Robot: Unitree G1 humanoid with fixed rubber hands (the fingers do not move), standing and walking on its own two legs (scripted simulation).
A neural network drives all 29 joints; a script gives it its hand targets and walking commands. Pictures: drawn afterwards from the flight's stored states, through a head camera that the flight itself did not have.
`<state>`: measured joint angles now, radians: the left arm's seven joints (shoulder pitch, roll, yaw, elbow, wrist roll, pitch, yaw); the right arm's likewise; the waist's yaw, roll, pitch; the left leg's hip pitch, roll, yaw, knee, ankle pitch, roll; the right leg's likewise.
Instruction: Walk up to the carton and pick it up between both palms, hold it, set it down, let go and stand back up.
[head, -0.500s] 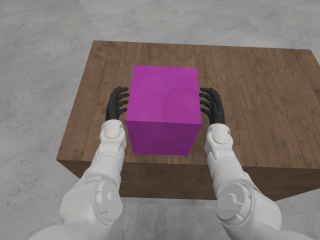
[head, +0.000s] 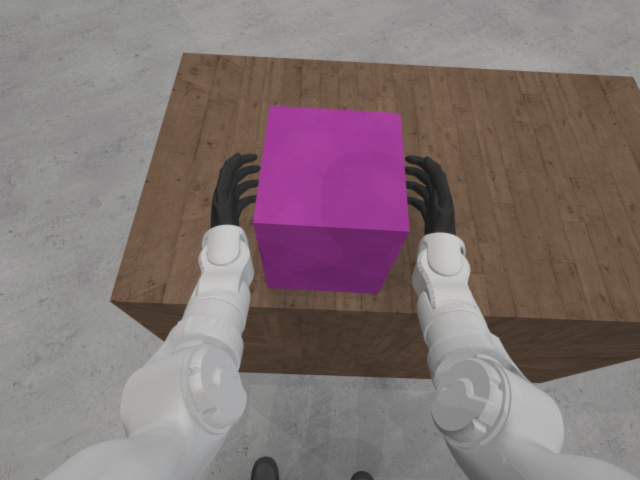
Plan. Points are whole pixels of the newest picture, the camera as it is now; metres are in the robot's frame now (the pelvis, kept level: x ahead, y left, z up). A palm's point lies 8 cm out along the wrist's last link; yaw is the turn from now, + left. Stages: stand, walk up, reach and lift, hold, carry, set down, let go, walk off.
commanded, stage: set down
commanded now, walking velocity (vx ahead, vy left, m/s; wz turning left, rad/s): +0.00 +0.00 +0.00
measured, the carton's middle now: (328, 207) +0.48 +0.03 -0.03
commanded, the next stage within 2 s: none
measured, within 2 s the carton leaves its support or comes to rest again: neither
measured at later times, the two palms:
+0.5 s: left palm (229, 217) +0.42 +0.16 +0.01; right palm (435, 224) +0.43 -0.10 +0.02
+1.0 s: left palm (230, 219) +0.42 +0.16 +0.00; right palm (434, 231) +0.42 -0.10 +0.01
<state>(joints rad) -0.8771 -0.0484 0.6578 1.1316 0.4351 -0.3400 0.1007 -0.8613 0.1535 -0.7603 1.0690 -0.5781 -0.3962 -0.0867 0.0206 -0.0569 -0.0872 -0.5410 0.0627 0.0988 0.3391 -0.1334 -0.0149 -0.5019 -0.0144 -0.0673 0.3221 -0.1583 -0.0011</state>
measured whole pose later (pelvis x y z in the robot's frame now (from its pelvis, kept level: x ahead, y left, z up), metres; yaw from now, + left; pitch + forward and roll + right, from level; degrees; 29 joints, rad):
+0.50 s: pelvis +0.00 +0.00 +0.00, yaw +1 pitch +19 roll +0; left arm -0.84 -0.09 0.71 1.03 0.50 -0.32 0.09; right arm -0.83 0.20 -0.78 0.99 -0.61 -0.39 -0.06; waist 0.01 -0.04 -0.08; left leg -0.53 0.06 0.09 0.32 -0.13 -0.02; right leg -0.49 -0.02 -0.08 0.32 -0.17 0.00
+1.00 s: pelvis +0.00 +0.00 +0.00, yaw +0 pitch +20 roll +0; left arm -0.84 -0.12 0.73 0.96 0.55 -0.30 0.08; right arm -0.82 0.22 -0.78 0.95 -0.62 -0.40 -0.05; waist 0.01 -0.05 -0.07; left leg -0.56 0.07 0.10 0.34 -0.13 -0.02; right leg -0.52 -0.01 -0.08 0.33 -0.16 -0.01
